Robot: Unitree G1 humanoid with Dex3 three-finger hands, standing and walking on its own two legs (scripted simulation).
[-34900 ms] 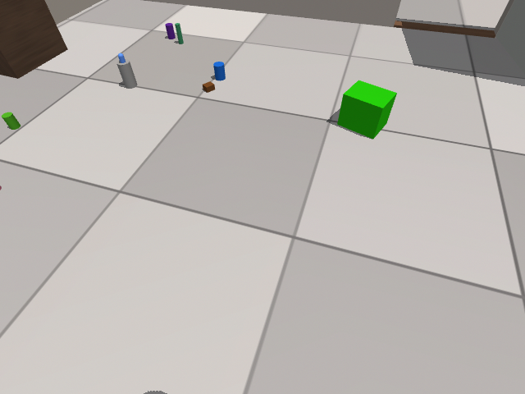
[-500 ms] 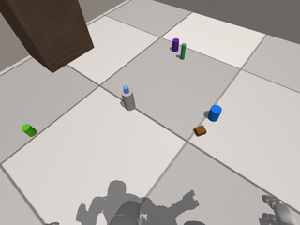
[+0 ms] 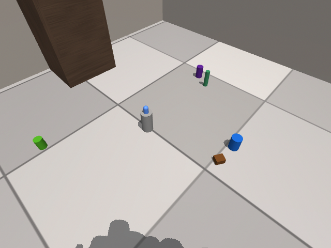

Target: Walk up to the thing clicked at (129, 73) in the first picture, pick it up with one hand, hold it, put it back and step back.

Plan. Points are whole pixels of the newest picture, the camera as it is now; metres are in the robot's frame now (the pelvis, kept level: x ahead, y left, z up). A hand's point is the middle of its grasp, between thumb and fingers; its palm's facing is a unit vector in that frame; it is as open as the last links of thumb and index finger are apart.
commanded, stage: step back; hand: left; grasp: from the side
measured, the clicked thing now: (146, 117) +1.11 +0.16 -0.65
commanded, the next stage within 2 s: stand in 0.62 s
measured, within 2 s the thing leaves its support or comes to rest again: neither
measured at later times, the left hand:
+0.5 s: hand out of the picture +0.12 +0.29 -0.16, palm faces +0.04 -0.92 -0.39, open 7.4 cm
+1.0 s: hand out of the picture +0.14 +0.27 -0.15, palm faces -0.03 -0.94 -0.34, open 7.4 cm
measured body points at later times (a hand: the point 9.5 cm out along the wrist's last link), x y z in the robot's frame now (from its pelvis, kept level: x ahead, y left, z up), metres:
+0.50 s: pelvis +0.05 +0.02 -0.01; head +0.08 +0.02 +0.43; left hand +0.12 +0.34 -0.13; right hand +0.14 -0.28 -0.14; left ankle +0.10 +0.15 -0.74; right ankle +0.05 -0.12 -0.73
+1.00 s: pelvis +0.05 +0.02 +0.01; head +0.06 +0.02 +0.46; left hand +0.14 +0.32 -0.12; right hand +0.15 -0.28 -0.12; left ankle +0.10 +0.15 -0.73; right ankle +0.05 -0.12 -0.74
